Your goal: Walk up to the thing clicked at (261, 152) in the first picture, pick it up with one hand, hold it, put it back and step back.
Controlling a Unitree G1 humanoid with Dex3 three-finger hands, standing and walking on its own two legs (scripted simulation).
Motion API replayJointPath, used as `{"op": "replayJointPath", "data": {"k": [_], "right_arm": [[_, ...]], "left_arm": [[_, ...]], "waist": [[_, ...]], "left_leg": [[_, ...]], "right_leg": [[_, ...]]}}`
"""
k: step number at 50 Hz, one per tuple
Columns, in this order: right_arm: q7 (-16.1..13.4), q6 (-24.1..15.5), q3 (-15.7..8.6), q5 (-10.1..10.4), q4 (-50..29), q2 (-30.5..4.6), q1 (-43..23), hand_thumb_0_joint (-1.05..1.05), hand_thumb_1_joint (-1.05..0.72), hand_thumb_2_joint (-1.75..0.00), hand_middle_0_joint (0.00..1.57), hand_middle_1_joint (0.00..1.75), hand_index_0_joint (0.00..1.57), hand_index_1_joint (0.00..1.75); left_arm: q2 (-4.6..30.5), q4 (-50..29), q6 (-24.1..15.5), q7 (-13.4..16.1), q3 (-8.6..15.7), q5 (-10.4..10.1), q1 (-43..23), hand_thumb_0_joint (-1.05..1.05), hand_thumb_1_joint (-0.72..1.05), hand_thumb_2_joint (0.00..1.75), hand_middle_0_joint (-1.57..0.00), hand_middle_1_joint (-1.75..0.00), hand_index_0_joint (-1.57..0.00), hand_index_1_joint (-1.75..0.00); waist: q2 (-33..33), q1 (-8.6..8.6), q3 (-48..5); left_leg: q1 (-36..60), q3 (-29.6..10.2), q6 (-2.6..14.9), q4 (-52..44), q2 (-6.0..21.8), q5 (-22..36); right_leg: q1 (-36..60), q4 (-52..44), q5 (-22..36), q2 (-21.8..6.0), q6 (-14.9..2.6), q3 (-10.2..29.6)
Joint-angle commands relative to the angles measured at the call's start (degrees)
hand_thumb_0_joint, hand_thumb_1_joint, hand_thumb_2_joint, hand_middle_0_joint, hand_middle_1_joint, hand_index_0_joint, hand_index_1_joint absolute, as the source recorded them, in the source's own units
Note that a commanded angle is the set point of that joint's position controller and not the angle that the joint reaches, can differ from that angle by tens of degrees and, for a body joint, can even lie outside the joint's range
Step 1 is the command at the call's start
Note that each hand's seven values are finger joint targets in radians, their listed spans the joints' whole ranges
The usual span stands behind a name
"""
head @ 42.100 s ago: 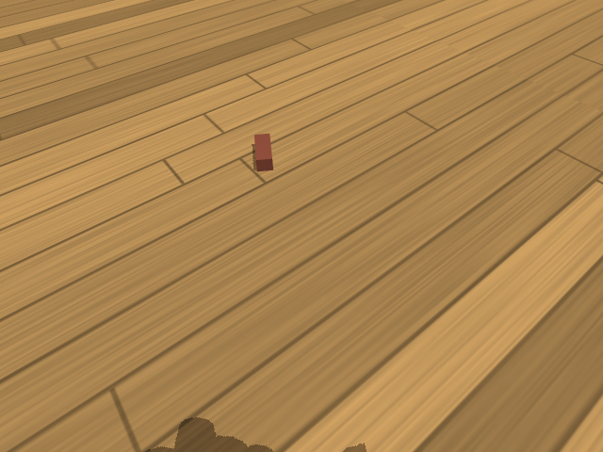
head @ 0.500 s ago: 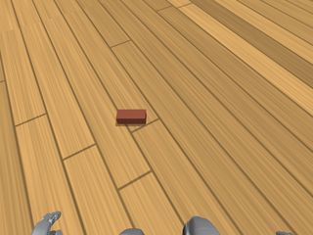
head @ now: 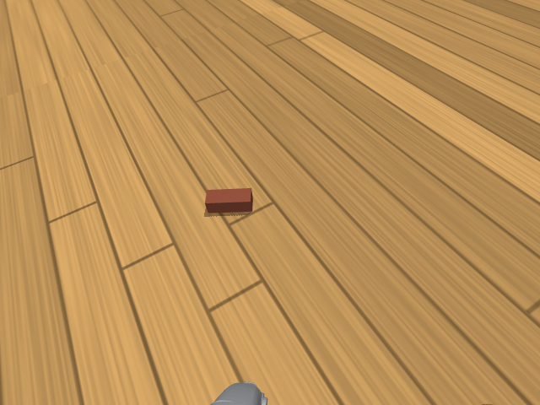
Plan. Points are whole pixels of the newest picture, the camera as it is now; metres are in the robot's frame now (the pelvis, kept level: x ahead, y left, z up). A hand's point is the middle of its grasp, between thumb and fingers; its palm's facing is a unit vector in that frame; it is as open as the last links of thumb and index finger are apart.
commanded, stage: step back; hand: left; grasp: from above
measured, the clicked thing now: (229, 200) +1.05 +0.29 -0.73
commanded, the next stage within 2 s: stand in 0.96 s
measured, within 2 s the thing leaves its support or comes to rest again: neither
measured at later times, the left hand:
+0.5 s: hand out of the picture +0.06 +0.28 -0.14, palm faces +0.07 -0.92 -0.39, open 7.3 cm
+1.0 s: hand out of the picture +0.11 +0.30 -0.14, palm faces +0.05 -0.93 -0.36, open 7.3 cm
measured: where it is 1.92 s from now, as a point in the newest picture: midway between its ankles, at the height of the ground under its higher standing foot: outside the picture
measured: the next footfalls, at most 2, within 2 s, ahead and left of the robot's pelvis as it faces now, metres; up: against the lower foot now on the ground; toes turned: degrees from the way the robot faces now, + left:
left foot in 0.14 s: +0.03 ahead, +0.15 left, +0.00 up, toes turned +1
left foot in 0.66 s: +0.10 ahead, +0.16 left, +0.00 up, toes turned +5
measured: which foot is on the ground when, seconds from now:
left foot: up 0.00-0.12, down 0.14-0.42, up 0.44-0.64, down 0.66-1.00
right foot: down 0.00-1.00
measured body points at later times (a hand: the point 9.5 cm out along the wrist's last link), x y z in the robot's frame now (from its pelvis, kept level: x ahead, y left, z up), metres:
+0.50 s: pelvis +0.01 +0.00 +0.00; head +0.02 -0.01 +0.45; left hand +0.06 +0.33 -0.11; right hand +0.09 -0.31 -0.13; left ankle -0.01 +0.14 -0.70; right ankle +0.03 -0.10 -0.73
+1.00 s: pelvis +0.04 +0.03 +0.01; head +0.06 +0.04 +0.46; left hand +0.11 +0.34 -0.12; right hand +0.18 -0.25 -0.11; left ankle +0.06 +0.16 -0.73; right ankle +0.03 -0.10 -0.73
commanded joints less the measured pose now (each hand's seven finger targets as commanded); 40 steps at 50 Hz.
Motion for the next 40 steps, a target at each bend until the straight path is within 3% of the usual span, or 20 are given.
{"op": "replayJointPath", "data": {"k": [1, 4, 6, 7, 8, 9, 10, 12, 16, 19, 20, 21, 22, 23, 27, 30, 32, 33, 35, 40], "right_arm": [[0.4, -2.6, -2.1, -0.8, -3.6, -9.1, -3.8, 0.00, -0.90, -0.90, 0.20, 0.30, 0.20, 0.30], [0.9, -3.5, -2.6, -0.9, -2.3, -9.2, -2.2, 0.00, -0.90, -0.90, 0.20, 0.30, 0.20, 0.30], [0.8, -4.2, -3.2, -0.7, 0.7, -8.7, 2.9, 0.00, -0.90, -0.90, 0.20, 0.30, 0.20, 0.30], [0.6, -4.6, -4.0, -1.1, 1.4, -9.8, 4.8, 0.00, -0.90, -0.90, 0.20, 0.30, 0.20, 0.30], [0.3, -5.0, -4.7, -1.7, 1.0, -14.2, 5.3, 0.00, -0.90, -0.90, 0.20, 0.30, 0.20, 0.30], [0.4, -4.9, -5.5, -1.2, 0.3, -18.2, 5.0, 0.00, -0.90, -0.90, 0.20, 0.30, 0.20, 0.30], [0.3, -5.5, -5.0, -1.0, -0.4, -16.1, 2.1, 0.00, -0.90, -0.90, 0.20, 0.30, 0.20, 0.30], [0.0, -5.8, -3.6, -1.2, -0.9, -12.6, -0.1, 0.00, -0.90, -0.90, 0.20, 0.30, 0.20, 0.30], [0.6, -4.9, -3.8, -1.4, -1.2, -12.7, -1.5, 0.00, -0.90, -0.90, 0.20, 0.30, 0.20, 0.30], [0.7, -3.6, -2.6, -0.4, -1.6, -9.0, -3.2, 0.00, -0.90, -0.90, 0.20, 0.30, 0.20, 0.30], [0.4, -3.6, -1.4, 0.0, -2.3, -5.4, -1.7, 0.00, -0.90, -0.90, 0.20, 0.30, 0.20, 0.30], [0.0, -3.7, -1.1, 0.1, -3.0, -4.2, -3.1, 0.00, -0.90, -0.90, 0.20, 0.30, 0.20, 0.30], [-0.7, -3.7, -2.6, -0.5, -1.9, -8.9, -2.8, 0.00, -0.90, -0.90, 0.20, 0.30, 0.20, 0.30], [-0.5, -4.0, -2.9, -0.2, -0.9, -10.2, -0.7, 0.00, -0.90, -0.90, 0.20, 0.30, 0.20, 0.30], [0.1, -4.7, -2.0, 0.1, 1.2, -7.2, 1.1, 0.00, -0.90, -0.90, 0.20, 0.30, 0.20, 0.30], [0.0, -4.7, -1.9, -0.2, 1.8, -5.9, 0.5, 0.00, -0.90, -0.90, 0.20, 0.30, 0.20, 0.30], [-0.5, -4.9, -2.4, -0.4, 3.1, -7.2, 1.4, 0.00, -0.90, -0.90, 0.20, 0.30, 0.20, 0.30], [-0.9, -5.1, -2.8, -0.8, 2.8, -9.4, 0.7, 0.00, -0.90, -0.90, 0.20, 0.30, 0.20, 0.30], [-0.5, -4.9, -2.7, 0.3, 1.3, -13.1, -6.2, 0.00, -0.90, -0.90, 0.20, 0.30, 0.20, 0.30], [-0.4, -4.2, -0.6, 0.6, 3.4, -8.1, -9.8, 0.00, -0.90, -0.90, 0.20, 0.30, 0.20, 0.30]], "left_arm": [[17.5, -5.0, -2.5, 1.2, 5.0, 0.5, -2.0, 0.00, 0.90, 0.90, -0.20, -0.30, -0.20, -0.30], [18.4, -5.0, -2.1, 0.6, 4.7, 0.3, -3.3, 0.00, 0.90, 0.90, -0.20, -0.30, -0.20, -0.30], [16.6, -5.2, -1.3, 0.3, 3.1, -0.2, -4.4, 0.00, 0.90, 0.90, -0.20, -0.30, -0.20, -0.30], [13.8, -5.3, -1.1, 0.2, 2.0, -0.1, -2.9, 0.00, 0.90, 0.90, -0.20, -0.30, -0.20, -0.30], [10.1, -6.1, -1.3, 0.0, 0.9, -1.2, -5.2, 0.00, 0.90, 0.90, -0.20, -0.30, -0.20, -0.30], [15.2, -5.4, -1.2, 0.5, 2.7, -0.9, -8.7, 0.00, 0.90, 0.90, -0.20, -0.30, -0.20, -0.30], [15.6, -5.2, -1.5, 0.2, 2.6, -0.9, -7.7, 0.00, 0.90, 0.90, -0.20, -0.30, -0.20, -0.30], [13.9, -3.7, -2.1, -0.3, 2.2, -1.4, -4.8, 0.00, 0.90, 0.90, -0.20, -0.30, -0.20, -0.30], [13.3, -1.5, -2.5, -0.8, 2.7, -1.2, -2.3, 0.00, 0.90, 0.90, -0.20, -0.30, -0.20, -0.30], [12.4, 1.0, -3.3, 0.3, 3.0, -0.5, 2.0, 0.00, 0.90, 0.90, -0.20, -0.30, -0.20, -0.30], [14.9, 1.1, -3.7, 0.9, 3.8, 0.2, 3.3, 0.00, 0.90, 0.90, -0.20, -0.30, -0.20, -0.30], [20.5, 0.5, -4.1, 1.2, 4.7, 0.3, 3.5, 0.00, 0.90, 0.90, -0.20, -0.30, -0.20, -0.30], [22.4, -1.2, -4.1, 1.0, 5.0, 0.2, -0.3, 0.00, 0.90, 0.90, -0.20, -0.30, -0.20, -0.30], [19.8, -1.9, -4.3, 1.0, 4.7, -0.5, -1.7, 0.00, 0.90, 0.90, -0.20, -0.30, -0.20, -0.30], [16.4, -1.7, -4.7, 1.2, 3.1, -0.7, -3.8, 0.00, 0.90, 0.90, -0.20, -0.30, -0.20, -0.30], [15.7, -2.1, -3.9, 1.3, 2.1, -1.6, -5.7, 0.00, 0.90, 0.90, -0.20, -0.30, -0.20, -0.30], [14.1, -2.7, -3.2, 1.4, 1.1, -2.1, -6.0, 0.00, 0.90, 0.90, -0.20, -0.30, -0.20, -0.30], [12.0, -2.9, -2.8, 1.3, 0.2, -2.4, -5.6, 0.00, 0.90, 0.90, -0.20, -0.30, -0.20, -0.30], [12.9, -0.6, -1.5, 1.6, 0.7, -2.8, -4.4, 0.00, 0.90, 0.90, -0.20, -0.30, -0.20, -0.30], [15.1, 2.4, -2.8, 1.3, 0.8, -1.9, -5.6, 0.00, 0.90, 0.90, -0.20, -0.30, -0.20, -0.30]], "waist": [[-12.1, 2.21, -1.2], [-13.2, 0.82, -0.7], [-10.3, -2.40, -2.6], [-4.1, -3.52, -3.7], [9.5, -4.79, -4.9], [5.8, -6.07, -1.5], [1.1, -4.16, 0.4], [1.6, -2.37, -0.1], [8.2, -2.66, -0.4], [3.3, 1.00, -2.4], [-5.6, 1.36, -3.4], [-14.6, 2.53, -2.8], [-10.5, 1.60, 0.5], [-5.8, 0.21, 1.1], [-9.6, -0.98, -3.9], [-11.8, -2.15, -5.8], [-7.6, -3.16, -7.8], [-1.4, -2.76, -9.5], [4.0, -0.96, -9.4], [-0.2, -1.40, -7.1]], "left_leg": [[-4.2, 1.5, -0.75, -11.1, 3.4, -3.3], [5.2, 6.2, 0.36, -21.9, 4.0, -5.1], [18.4, 8.7, 1.93, -33.0, 1.6, 3.7], [25.8, 3.3, 2.74, -36.5, 3.8, 2.6], [26.2, -20.4, 8.06, -43.7, 17.0, -14.2], [15.3, -28.2, 14.58, -47.3, 23.7, -26.3], [14.2, -24.3, 14.87, -46.3, 23.0, -21.0], [16.4, -14.5, 11.90, -42.3, 18.0, -7.9], [8.2, -7.0, 10.59, -40.5, 14.6, -6.4], [0.5, -1.2, 6.61, -28.6, 11.1, -2.2], [-5.1, 1.4, 4.10, -18.3, 7.1, -0.8], [-9.8, 3.9, 2.21, -8.5, 0.0, -8.2], [-5.4, 0.2, 1.43, -2.8, 3.7, -10.2], [-6.3, -0.9, 1.62, -0.9, 5.0, -7.6], [2.4, 4.3, 0.88, -12.2, 6.6, -1.9], [11.2, 10.0, 1.14, -23.6, 4.9, 6.0], [18.4, 8.0, 2.22, -30.9, 6.0, 23.4], [21.1, 0.6, 3.90, -31.9, 12.3, 30.1], [10.5, -7.7, 11.93, -34.4, 21.4, 21.7], [11.9, 3.6, 2.91, -29.1, 11.0, 18.7]], "right_leg": [[5.5, -17.1, -18.7, -14.6, -8.88, 17.8], [0.1, -17.6, -17.1, -16.3, -9.10, 16.8], [-6.0, -12.2, -12.4, -11.4, -6.00, 9.6], [-12.0, -4.8, -12.0, -8.3, -4.13, 5.7], [-20.7, 7.1, -12.8, -1.0, 0.40, -0.8], [-18.2, 15.4, -14.8, -1.6, 0.34, 0.8], [-16.6, 17.5, -11.3, -2.8, 0.05, 3.3], [-15.9, 13.9, -8.2, -3.8, 0.10, 3.2], [-3.5, 4.0, -6.8, -0.8, 0.90, -2.3], [12.3, -10.7, 1.3, 1.4, 0.21, -3.4], [16.8, -15.6, -3.7, -5.4, -1.41, 9.5], [12.4, -23.0, -14.5, -18.6, -7.23, 29.0], [3.6, -22.5, -13.4, -25.3, -13.37, 33.8], [5.1, -20.7, -7.4, -23.3, -13.87, 28.9], [5.0, -13.0, 20.4, -16.0, -9.15, 11.1], [2.9, -6.5, 35.1, -13.1, -6.40, 4.9], [0.2, -0.7, 32.0, -9.6, -2.48, 2.5], [-3.5, 1.5, 21.9, -6.8, -0.61, 1.6], [3.3, 2.7, -4.5, -1.5, 0.81, -1.2], [4.2, -9.9, 14.6, -7.1, -1.02, 6.1]]}}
